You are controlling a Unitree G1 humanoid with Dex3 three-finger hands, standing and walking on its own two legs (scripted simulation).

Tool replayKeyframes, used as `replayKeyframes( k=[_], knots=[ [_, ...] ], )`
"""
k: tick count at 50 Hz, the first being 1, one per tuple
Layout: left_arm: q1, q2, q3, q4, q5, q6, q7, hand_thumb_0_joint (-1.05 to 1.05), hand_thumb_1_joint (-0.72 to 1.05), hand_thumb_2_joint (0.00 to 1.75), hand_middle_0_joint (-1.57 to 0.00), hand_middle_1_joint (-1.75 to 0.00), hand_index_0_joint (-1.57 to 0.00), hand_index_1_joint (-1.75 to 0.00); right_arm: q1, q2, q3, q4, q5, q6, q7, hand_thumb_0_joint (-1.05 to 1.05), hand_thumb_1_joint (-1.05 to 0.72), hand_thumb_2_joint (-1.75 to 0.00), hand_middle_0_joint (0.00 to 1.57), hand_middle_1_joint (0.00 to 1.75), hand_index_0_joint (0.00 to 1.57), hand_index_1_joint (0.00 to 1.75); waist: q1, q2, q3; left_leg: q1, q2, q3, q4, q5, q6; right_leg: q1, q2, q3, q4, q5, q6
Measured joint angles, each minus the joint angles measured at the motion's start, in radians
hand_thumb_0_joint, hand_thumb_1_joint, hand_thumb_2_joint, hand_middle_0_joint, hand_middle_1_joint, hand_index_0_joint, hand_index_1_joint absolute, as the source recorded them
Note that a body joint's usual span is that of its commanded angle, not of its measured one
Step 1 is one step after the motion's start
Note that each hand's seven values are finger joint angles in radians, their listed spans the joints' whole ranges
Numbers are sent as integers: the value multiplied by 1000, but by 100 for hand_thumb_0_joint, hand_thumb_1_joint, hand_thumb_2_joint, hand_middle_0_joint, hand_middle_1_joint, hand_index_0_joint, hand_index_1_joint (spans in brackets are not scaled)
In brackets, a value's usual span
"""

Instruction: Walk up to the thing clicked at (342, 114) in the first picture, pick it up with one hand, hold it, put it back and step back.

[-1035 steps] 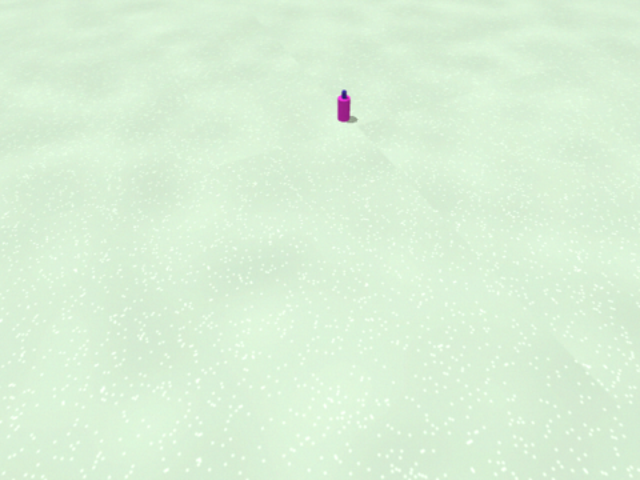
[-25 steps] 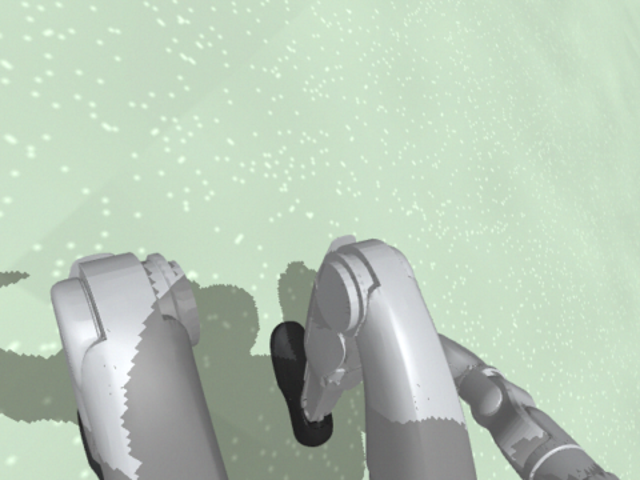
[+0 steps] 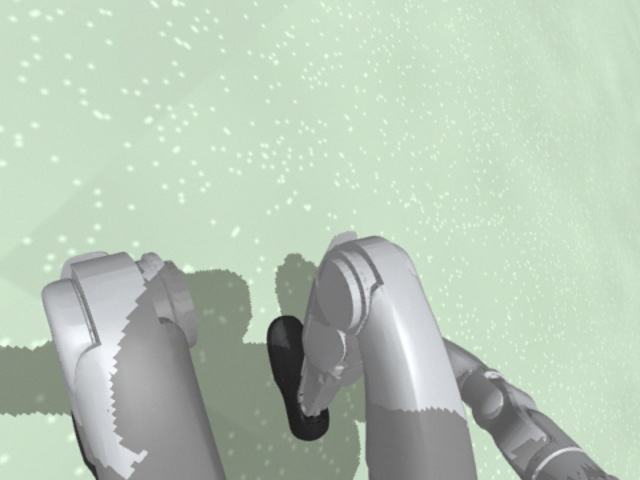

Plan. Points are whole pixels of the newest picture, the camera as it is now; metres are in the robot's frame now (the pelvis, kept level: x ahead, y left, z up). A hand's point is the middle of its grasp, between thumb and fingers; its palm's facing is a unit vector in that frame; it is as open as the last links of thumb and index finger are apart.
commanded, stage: settle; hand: left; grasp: from the side
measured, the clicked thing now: out of the picture +0.37 +0.39 -0.19
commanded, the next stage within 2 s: hold in 0.02 s
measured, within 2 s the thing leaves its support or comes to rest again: leaves its support in 0.18 s
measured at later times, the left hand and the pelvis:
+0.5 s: hand out of the picture +0.32 +0.40 -0.15, palm faces +0.54 -0.84 -0.05, open 8.1 cm; pelvis +0.00 +0.00 +0.01, yaw +2 degrees
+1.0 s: hand out of the picture +0.28 +0.38 +0.04, palm faces +0.59 -0.80 -0.10, open 8.0 cm; pelvis +0.01 -0.02 +0.08, yaw +10 degrees
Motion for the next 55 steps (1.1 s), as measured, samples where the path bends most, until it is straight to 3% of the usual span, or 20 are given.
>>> replayKeyframes(
  k=[6, 10, 16, 23, 29, 36, 41, 48, 55],
  knots=[
    [3, 0, 2, -44, 23, 22, -10, -1, -19, 65, -54, -68, -58, -66, -2, 2, -13, 3, 0, 5, -5, 0, -86, -89, 20, 30, 21, 30, 3, 6, -5, -2, -3, 3, -5, 4, -1, 1, -5, 1, -3, 1, 4],
    [11, 1, -13, -64, 18, 48, -22, -1, -9, 80, -67, -86, -73, -84, 2, 4, -30, 6, 6, 5, -7, 0, -86, -89, 20, 30, 21, 30, 5, 20, -16, -7, -3, 9, -10, 13, 4, -1, -8, 3, -6, 4, -1],
    [53, -22, -32, -110, 15, 107, -68, 0, -14, 89, -62, -99, -84, -103, 26, 6, -61, 12, 23, 3, -6, 0, -86, -88, 20, 30, 21, 30, 14, 42, -39, -15, -1, 22, -20, 21, 9, -7, -12, 9, -9, 6, -13],
    [147, -105, -63, -249, 2, 179, -122, 1, -23, 97, -62, -113, -91, -118, 74, 13, -104, 16, 56, -1, -10, 0, -86, -88, 20, 30, 21, 30, 39, 60, -81, -8, -4, 42, -47, 20, 3, -3, -28, 20, -19, -8, -18],
    [211, -207, -82, -402, -2, 260, -77, 2, -27, 101, -64, -112, -94, -117, 113, 29, -162, 13, 87, -10, -14, 0, -86, -88, 21, 30, 21, 30, 67, 83, -150, -2, -9, 70, -99, 21, -8, -1, -50, 33, -43, -23, -27],
    [257, -294, -134, -582, 19, 352, -7, 2, -29, 103, -67, -110, -96, -116, 132, 52, -267, 15, 127, -15, -16, 0, -87, -88, 21, 30, 21, 30, 94, 146, -244, -4, -19, 123, -171, 39, -9, -7, -80, 64, -77, -37, -36],
    [266, -343, -182, -645, -14, 382, -29, 2, -29, 102, -68, -109, -97, -115, 139, 64, -334, 36, 176, -21, -16, 0, -87, -88, 20, 30, 21, 30, 106, 208, -319, -7, -18, 169, -232, 53, -1, -19, -96, 95, -110, -41, -29],
    [317, -458, -230, -776, -57, 470, -68, 2, -27, 99, -68, -108, -97, -114, 186, 80, -424, 65, 256, -28, -23, 0, -87, -88, 20, 30, 21, 30, 131, 273, -409, 7, -10, 229, -327, 60, -2, -34, -111, 138, -163, -46, -30],
    [399, -567, -254, -942, -81, 572, -62, 1, -27, 99, -69, -108, -98, -114, 224, 98, -485, 75, 315, -39, -56, 0, -86, -88, 20, 30, 21, 30, 153, 294, -436, 79, -4, 273, -458, 67, -19, 1, -124, 165, -253, -44, -30]
  ],
)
